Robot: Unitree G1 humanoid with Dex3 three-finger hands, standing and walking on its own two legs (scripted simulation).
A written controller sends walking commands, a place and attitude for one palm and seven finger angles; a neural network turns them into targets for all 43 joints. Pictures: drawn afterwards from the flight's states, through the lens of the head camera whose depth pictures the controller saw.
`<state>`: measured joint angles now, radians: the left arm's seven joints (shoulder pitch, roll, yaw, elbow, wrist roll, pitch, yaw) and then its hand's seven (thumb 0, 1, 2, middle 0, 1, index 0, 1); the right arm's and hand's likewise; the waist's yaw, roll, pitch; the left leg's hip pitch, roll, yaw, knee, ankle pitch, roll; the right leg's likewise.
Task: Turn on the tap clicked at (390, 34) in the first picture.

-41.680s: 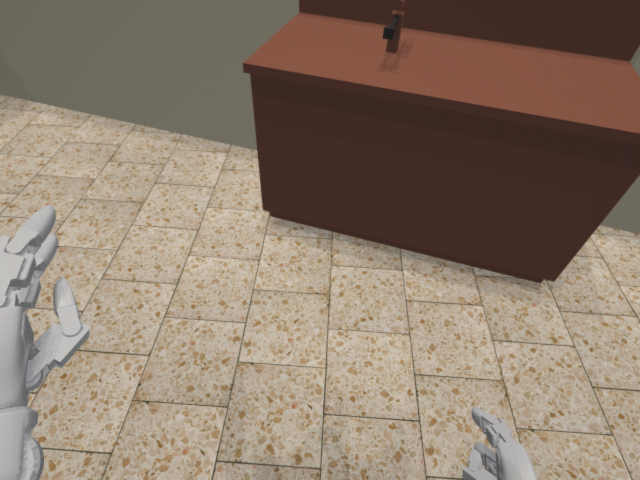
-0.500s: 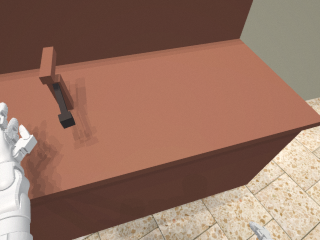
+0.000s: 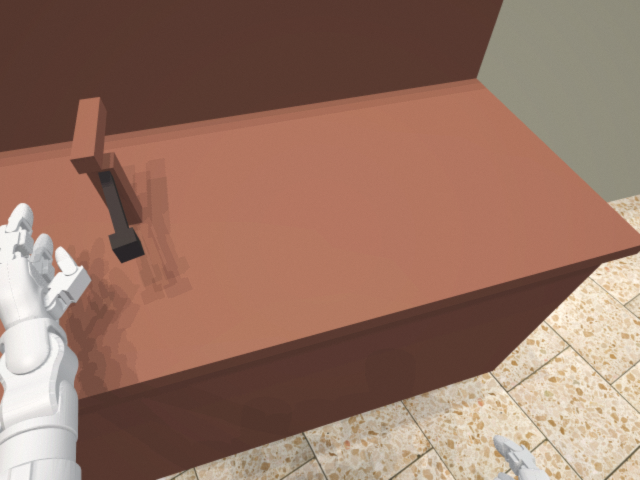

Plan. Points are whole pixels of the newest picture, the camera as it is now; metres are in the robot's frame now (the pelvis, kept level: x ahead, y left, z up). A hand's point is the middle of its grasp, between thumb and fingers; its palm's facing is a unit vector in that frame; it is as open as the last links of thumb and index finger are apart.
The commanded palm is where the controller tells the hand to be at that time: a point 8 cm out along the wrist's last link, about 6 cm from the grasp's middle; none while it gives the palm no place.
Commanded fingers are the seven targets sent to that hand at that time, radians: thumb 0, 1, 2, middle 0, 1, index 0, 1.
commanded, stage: push the lever round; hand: left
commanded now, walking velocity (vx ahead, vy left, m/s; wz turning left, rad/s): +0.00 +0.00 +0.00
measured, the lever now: (126, 245) +0.36 +0.26 +0.10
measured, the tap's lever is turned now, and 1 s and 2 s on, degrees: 12 16 46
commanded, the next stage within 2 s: none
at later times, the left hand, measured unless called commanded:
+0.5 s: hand (102, 268) +0.33 +0.29 +0.08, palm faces +0.57 -0.82 -0.06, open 7.8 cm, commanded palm +0.29 +0.31 +0.08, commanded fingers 0.00 0.90 0.90 -0.15 -0.15 -0.15 -0.15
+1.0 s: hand (133, 264) +0.35 +0.26 +0.08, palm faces +0.65 -0.76 -0.04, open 7.8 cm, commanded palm +0.31 +0.28 +0.08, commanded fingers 0.00 0.90 0.90 -0.15 -0.15 -0.15 -0.15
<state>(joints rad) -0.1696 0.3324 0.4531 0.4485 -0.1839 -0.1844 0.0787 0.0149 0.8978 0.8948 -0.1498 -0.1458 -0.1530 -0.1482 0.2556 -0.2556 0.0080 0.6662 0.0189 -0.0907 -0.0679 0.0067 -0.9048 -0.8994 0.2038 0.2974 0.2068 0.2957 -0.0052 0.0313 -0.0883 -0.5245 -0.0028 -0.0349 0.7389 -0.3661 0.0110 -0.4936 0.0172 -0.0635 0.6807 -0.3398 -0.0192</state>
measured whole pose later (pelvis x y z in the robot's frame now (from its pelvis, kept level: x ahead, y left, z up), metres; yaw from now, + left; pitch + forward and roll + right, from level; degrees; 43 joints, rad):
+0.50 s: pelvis -0.01 -0.01 +0.00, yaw +0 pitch +8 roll -1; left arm -0.21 0.29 0.41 0.45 -0.16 -0.20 0.18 0.02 0.90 0.89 -0.15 -0.15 -0.15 -0.15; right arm 0.24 -0.25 0.01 0.67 0.01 -0.08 -0.06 0.01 -0.91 -0.90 0.20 0.30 0.21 0.30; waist -0.01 0.03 -0.08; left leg -0.52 0.00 -0.05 0.74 -0.36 0.00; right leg -0.49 0.02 -0.08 0.69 -0.34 -0.04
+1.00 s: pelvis -0.01 -0.01 +0.00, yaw +1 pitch +8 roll -1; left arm -0.26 0.18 0.32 0.44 -0.09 -0.19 0.40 0.02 0.90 0.89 -0.15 -0.15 -0.15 -0.15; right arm 0.21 -0.24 0.00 0.70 -0.01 -0.06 -0.05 0.01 -0.91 -0.90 0.20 0.30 0.21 0.30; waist -0.01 0.03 -0.08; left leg -0.53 0.00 -0.06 0.76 -0.36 0.00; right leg -0.50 0.02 -0.08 0.71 -0.35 -0.03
